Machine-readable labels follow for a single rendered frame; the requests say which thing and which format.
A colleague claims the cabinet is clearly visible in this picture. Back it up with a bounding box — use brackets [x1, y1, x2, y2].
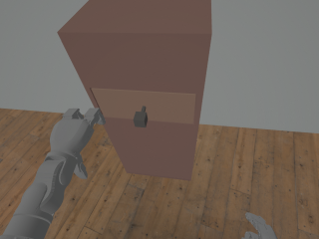
[57, 0, 212, 181]

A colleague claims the robot left hand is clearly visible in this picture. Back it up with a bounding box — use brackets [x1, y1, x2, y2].
[50, 108, 106, 179]

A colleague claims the robot right hand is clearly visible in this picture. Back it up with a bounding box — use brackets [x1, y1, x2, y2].
[241, 212, 278, 239]

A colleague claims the handle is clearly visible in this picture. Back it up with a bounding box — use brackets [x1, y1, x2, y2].
[133, 106, 148, 127]

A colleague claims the left robot forearm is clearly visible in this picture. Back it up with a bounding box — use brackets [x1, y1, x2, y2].
[0, 150, 78, 239]

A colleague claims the drawer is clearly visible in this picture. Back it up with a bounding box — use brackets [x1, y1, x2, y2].
[91, 88, 196, 123]

